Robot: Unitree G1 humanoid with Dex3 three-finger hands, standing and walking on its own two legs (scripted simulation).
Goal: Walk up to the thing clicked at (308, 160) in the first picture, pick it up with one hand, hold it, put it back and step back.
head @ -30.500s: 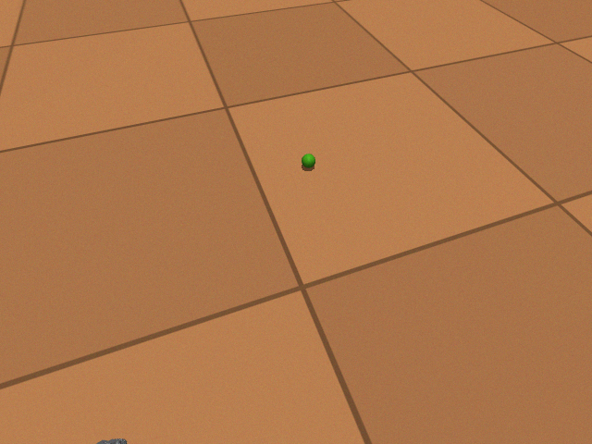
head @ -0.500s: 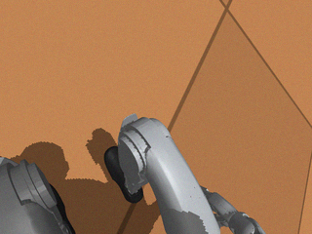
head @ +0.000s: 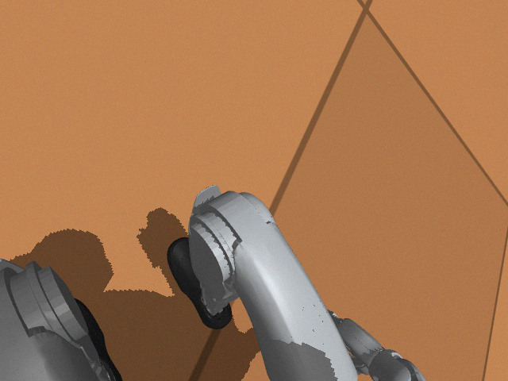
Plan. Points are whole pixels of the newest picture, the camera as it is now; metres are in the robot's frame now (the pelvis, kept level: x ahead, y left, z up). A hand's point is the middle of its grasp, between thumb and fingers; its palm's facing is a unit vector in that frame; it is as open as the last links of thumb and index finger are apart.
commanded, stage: open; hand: left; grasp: from above
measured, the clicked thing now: out of the picture +0.48 +0.36 -0.28
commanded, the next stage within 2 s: withdraw in 0.44 s
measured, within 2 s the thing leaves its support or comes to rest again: neither
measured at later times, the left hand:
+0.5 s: hand out of the picture +0.46 +0.36 -0.25, palm faces -0.44 -0.15 -0.89, open 13.8 cm
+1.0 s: hand out of the picture +0.48 +0.39 -0.11, palm faces -0.34 -0.07 -0.94, open 14.2 cm
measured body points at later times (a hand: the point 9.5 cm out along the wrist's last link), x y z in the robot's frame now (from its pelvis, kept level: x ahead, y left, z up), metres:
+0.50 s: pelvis +0.00 +0.00 +0.00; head +0.29 +0.14 +0.31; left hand +0.48 +0.36 -0.20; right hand +0.06 -0.24 -0.05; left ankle +0.06 +0.12 -0.28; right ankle +0.11 -0.10 -0.28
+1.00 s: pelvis +0.01 +0.00 +0.03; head +0.24 +0.12 +0.39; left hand +0.49 +0.39 -0.06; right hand +0.10 -0.25 -0.06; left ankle +0.06 +0.12 -0.28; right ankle +0.11 -0.10 -0.28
